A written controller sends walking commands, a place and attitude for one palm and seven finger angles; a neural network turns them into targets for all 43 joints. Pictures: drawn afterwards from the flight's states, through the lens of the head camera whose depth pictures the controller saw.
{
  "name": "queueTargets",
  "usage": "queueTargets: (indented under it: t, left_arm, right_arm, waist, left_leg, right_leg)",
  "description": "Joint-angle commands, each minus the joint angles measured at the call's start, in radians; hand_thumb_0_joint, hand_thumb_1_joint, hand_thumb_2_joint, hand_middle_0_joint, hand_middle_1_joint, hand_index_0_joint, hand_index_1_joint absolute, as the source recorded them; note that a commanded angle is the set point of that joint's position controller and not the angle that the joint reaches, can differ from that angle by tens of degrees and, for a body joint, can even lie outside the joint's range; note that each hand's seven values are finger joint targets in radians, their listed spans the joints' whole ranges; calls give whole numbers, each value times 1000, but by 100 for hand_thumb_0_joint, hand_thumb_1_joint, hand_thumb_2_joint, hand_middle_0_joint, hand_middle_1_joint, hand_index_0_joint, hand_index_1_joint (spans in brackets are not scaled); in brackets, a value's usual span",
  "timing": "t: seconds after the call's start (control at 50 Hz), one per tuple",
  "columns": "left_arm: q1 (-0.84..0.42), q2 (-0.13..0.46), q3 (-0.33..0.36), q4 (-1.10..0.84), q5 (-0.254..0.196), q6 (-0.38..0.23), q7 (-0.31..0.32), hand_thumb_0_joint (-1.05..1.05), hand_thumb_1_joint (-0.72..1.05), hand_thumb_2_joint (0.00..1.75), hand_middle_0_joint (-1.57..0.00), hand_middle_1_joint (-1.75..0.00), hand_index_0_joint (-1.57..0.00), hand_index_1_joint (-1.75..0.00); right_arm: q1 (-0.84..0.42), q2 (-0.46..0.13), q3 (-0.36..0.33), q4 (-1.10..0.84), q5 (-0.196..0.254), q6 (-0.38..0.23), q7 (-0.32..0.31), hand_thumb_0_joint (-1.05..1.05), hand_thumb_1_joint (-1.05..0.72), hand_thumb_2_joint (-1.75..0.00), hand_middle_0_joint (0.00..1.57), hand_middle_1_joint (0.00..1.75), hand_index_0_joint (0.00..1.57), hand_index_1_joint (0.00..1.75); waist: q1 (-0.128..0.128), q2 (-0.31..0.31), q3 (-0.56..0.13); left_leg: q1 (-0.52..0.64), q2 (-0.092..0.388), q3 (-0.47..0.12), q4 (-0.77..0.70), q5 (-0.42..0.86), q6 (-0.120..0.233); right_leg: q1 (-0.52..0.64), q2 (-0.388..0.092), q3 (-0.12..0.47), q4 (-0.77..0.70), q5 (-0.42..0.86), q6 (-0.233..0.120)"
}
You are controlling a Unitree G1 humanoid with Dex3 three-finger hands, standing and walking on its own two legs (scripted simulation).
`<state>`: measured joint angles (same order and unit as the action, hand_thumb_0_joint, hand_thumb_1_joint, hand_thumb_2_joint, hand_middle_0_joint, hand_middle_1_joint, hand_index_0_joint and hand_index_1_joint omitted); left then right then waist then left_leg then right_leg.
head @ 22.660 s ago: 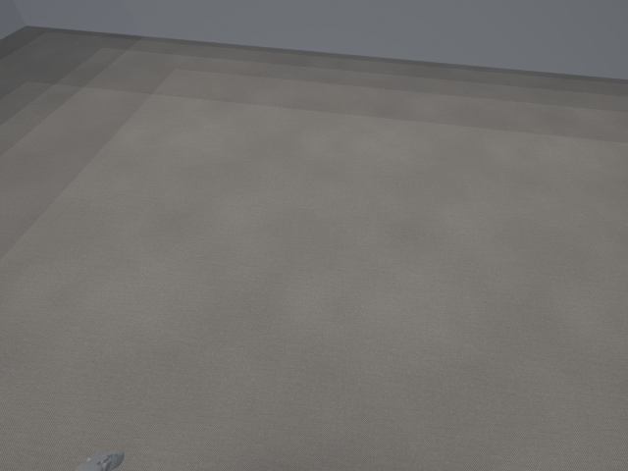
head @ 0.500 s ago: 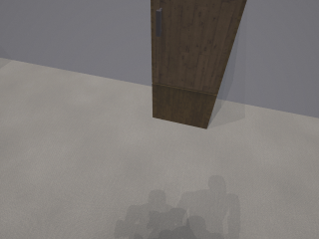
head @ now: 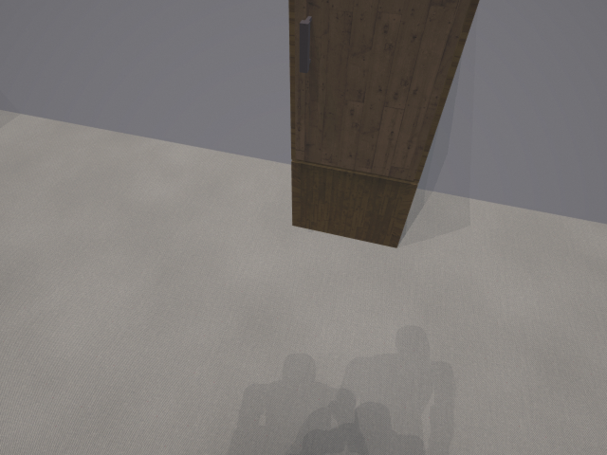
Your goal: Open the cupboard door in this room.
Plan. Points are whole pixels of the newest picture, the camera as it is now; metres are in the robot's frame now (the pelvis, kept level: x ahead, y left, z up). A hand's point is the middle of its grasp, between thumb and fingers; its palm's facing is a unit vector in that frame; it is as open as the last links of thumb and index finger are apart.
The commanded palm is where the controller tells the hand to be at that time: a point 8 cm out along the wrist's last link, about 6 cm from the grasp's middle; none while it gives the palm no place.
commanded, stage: stand and wait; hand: left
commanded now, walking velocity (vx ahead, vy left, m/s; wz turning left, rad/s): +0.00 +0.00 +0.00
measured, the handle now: (306, 44) +1.09 +0.07 +0.05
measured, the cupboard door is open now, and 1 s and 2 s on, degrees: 0 0 0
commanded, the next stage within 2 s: look at it before walking up in 0.14 s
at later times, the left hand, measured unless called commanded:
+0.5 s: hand out of the picture -0.01 +0.16 -0.18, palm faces +0.03 -0.98 -0.18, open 7.3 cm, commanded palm none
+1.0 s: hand out of the picture +0.00 +0.18 -0.18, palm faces +0.05 -0.98 -0.20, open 7.4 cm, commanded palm none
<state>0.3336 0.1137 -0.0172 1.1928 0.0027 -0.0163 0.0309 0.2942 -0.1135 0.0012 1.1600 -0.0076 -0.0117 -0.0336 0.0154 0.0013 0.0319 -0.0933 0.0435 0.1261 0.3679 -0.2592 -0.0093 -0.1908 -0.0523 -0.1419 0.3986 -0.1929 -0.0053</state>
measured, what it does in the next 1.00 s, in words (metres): stands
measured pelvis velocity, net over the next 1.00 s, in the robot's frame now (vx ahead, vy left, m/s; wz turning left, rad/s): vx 0.01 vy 0.00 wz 0.02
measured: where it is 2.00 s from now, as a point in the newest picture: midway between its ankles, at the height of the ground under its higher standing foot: (291, 437)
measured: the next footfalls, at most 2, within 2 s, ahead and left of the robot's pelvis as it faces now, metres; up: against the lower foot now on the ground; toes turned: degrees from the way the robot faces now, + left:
right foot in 1.64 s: +0.36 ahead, -0.06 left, +0.00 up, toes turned +0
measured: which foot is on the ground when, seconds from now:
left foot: down 0.00-1.00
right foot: down 0.00-1.00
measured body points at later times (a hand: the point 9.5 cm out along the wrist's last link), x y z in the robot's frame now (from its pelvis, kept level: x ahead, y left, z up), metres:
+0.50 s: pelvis +0.01 +0.00 +0.00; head +0.02 +0.00 +0.45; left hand -0.01 +0.22 -0.16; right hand -0.02 -0.20 -0.17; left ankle -0.04 +0.12 -0.74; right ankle +0.01 -0.11 -0.74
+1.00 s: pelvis +0.01 +0.00 +0.00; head +0.01 +0.00 +0.45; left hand +0.00 +0.23 -0.16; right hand +0.00 -0.22 -0.16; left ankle -0.04 +0.12 -0.74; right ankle +0.01 -0.11 -0.74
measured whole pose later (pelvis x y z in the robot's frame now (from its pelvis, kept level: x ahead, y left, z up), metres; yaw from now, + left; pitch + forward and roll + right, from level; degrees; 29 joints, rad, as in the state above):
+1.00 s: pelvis +0.01 +0.00 +0.00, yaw +1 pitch -1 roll +0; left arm 0.27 0.17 0.00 1.14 0.01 -0.02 0.03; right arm 0.29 -0.15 -0.02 1.14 -0.02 -0.01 -0.03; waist 0.00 0.00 0.02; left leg -0.09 0.04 0.11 0.41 -0.29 -0.01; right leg -0.18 -0.06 -0.16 0.43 -0.22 0.00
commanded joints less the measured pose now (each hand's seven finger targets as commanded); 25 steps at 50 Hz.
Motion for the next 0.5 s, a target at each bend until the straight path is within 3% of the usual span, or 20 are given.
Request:
queueTargets:
  t: [0.0, 0.18, 0.3, 0.48]
  left_arm:
    - [58, 86, 19, -31, 4, -14, 14, 0, 90, 90, -20, -30, -20, -30]
    - [49, 82, 23, -39, 3, -10, 17, 0, 90, 90, -20, -30, -20, -30]
    - [47, 88, 25, -47, 5, -13, 17, 0, 90, 90, -20, -30, -20, -30]
    - [35, 100, 25, -55, 5, -14, 16, 0, 90, 90, -20, -30, -20, -30]
  right_arm:
    - [85, -85, -13, -12, 4, -19, -4, 0, -90, -90, 20, 30, 20, 30]
    - [113, -64, -12, -2, 2, -18, -6, 0, -90, -90, 20, 30, 20, 30]
    - [120, -68, -17, -7, 2, -21, -6, 0, -90, -90, 20, 30, 20, 30]
    - [114, -78, -20, -9, 2, -19, -4, 0, -90, -90, 20, 30, 20, 30]
  waist:
    - [-11, 2, 24]
    - [-8, 18, 71]
    - [-10, 1, 38]
    - [-12, -4, 57]
  left_leg:
    - [-58, 102, -86, -72, 169, 20]
    - [-102, 98, -87, -77, 147, 19]
    - [-73, 101, -86, -64, 197, 23]
    - [-79, 96, -88, -73, 158, 21]
  right_leg:
    - [32, -92, 109, -49, 165, -5]
    - [31, -88, 108, -40, 143, -6]
    - [48, -92, 103, -31, 190, -8]
    - [39, -92, 107, -42, 157, -9]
